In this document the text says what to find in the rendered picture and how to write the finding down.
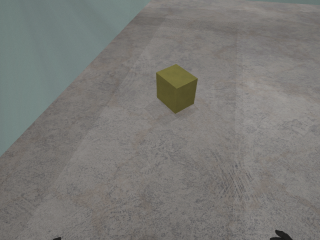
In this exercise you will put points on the carton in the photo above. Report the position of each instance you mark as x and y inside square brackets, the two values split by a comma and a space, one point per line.
[176, 87]

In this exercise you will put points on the right robot hand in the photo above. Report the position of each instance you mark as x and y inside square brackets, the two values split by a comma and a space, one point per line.
[282, 236]

